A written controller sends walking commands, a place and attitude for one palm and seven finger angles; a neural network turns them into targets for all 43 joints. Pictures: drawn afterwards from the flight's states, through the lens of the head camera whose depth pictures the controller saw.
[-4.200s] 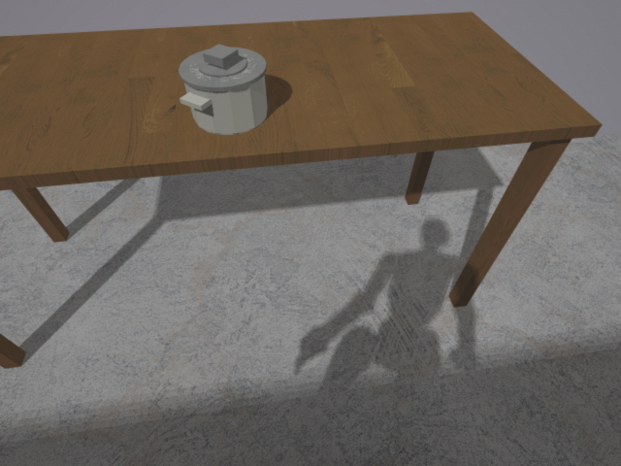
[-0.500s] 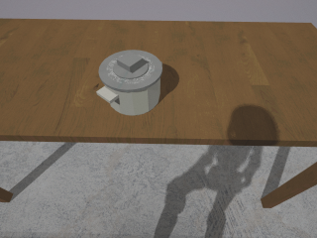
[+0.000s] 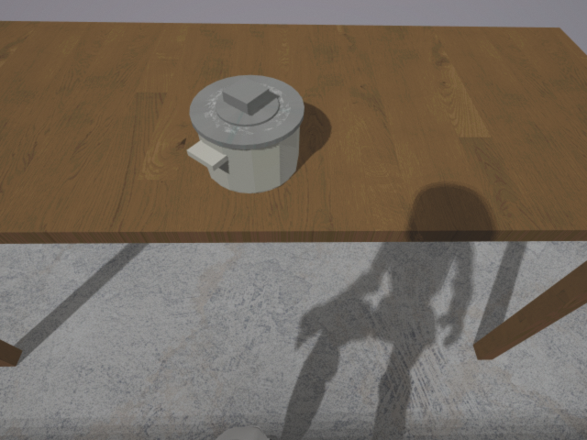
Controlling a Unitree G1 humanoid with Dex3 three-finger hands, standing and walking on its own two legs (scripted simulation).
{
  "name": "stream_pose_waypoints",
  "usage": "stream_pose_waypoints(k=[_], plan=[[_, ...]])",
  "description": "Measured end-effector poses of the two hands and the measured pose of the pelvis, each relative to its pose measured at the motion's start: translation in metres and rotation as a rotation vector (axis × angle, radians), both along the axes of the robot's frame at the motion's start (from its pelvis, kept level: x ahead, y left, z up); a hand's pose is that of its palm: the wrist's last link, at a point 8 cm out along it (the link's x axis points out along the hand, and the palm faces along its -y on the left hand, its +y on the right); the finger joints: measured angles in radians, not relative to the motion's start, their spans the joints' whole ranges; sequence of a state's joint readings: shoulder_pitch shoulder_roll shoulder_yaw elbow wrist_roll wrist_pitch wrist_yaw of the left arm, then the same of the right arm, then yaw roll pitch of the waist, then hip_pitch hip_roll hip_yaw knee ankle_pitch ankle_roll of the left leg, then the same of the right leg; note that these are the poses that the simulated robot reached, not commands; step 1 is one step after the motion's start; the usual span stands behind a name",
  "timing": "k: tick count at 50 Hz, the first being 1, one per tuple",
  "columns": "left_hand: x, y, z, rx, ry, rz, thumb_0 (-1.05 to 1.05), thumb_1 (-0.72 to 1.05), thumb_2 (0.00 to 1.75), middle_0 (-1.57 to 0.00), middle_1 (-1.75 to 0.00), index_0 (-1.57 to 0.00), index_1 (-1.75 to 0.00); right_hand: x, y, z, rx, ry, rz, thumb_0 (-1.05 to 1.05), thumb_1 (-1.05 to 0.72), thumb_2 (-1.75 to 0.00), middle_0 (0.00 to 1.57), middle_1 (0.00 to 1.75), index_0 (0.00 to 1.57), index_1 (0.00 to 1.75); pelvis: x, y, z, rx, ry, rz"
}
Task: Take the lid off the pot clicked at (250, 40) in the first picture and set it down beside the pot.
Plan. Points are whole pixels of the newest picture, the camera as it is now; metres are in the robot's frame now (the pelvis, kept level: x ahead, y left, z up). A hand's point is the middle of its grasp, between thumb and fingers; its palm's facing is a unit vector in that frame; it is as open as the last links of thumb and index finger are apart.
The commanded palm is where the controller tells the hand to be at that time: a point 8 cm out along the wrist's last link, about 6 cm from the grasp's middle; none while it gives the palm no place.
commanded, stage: look again from close up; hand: left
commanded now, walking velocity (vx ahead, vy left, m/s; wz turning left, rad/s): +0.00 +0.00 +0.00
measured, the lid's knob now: (246, 94) +0.54 +0.11 +0.17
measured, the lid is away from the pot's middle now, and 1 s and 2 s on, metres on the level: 0.00 0.00 0.00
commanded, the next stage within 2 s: shuffle to correct the standing spot in 0.90 s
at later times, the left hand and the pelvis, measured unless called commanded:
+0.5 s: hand out of the picture -0.01 +0.16 -0.16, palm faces +0.01 -0.97 -0.23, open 7.3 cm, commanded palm none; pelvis -0.02 -0.02 +0.01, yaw +0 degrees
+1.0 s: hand out of the picture +0.00 +0.15 -0.16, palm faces +0.01 -0.97 -0.23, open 7.3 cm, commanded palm none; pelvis -0.01 -0.04 +0.01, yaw +0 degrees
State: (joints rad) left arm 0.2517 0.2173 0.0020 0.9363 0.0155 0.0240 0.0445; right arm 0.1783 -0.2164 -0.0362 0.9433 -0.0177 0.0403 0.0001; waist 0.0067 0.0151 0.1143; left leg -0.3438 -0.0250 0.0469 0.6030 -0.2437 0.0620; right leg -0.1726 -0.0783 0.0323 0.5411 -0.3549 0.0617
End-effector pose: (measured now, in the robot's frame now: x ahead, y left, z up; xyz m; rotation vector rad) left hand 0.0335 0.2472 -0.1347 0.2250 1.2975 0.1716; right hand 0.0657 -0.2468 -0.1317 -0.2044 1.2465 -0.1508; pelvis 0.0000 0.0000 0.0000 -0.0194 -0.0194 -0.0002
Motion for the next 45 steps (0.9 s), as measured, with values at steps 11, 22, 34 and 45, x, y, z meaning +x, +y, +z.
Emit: stream_pose_waypoints(k=[11, 22, 34, 45], plan=[[-0.051, -0.016, 0.001, -0.018, 0.106, 0.027, 0.00, 0.91, 0.90, -0.20, -0.30, -0.20, -0.30, -0.036, -0.003, -0.002, 0.024, 0.067, -0.025, 0.00, -0.91, -0.90, 0.20, 0.30, 0.20, 0.30, -0.012, -0.010, 0.004, 0.006, -0.005, -0.003], [-0.056, -0.032, 0.003, -0.026, 0.094, 0.035, 0.00, 0.91, 0.90, -0.20, -0.30, -0.20, -0.30, -0.035, -0.007, -0.004, 0.048, 0.038, -0.029, 0.00, -0.91, -0.90, 0.20, 0.30, 0.20, 0.30, -0.017, -0.021, 0.006, 0.011, -0.008, -0.003], [-0.038, -0.042, 0.002, -0.038, 0.040, 0.023, 0.00, 0.91, 0.90, -0.20, -0.30, -0.20, -0.30, -0.037, -0.014, -0.002, 0.045, 0.033, -0.036, 0.00, -0.91, -0.90, 0.20, 0.30, 0.20, 0.30, -0.018, -0.028, 0.007, 0.011, -0.011, -0.002], [-0.035, -0.044, 0.004, -0.031, 0.045, 0.020, 0.00, 0.91, 0.90, -0.20, -0.30, -0.20, -0.30, -0.050, -0.018, -0.003, 0.046, 0.076, -0.048, 0.00, -0.91, -0.90, 0.20, 0.30, 0.20, 0.30, -0.016, -0.033, 0.008, 0.012, -0.003, 0.000]])
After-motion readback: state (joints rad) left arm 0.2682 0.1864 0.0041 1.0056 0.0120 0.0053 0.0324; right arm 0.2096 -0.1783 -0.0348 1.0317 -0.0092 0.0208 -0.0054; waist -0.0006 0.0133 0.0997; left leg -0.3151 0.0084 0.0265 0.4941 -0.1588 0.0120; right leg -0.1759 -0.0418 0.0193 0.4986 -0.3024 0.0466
